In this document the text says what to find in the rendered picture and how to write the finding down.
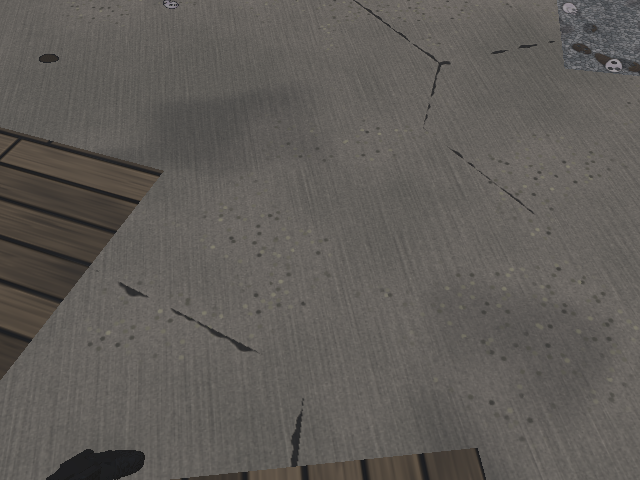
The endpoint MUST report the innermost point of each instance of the left robot hand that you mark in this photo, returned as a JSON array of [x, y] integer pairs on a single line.
[[107, 465]]

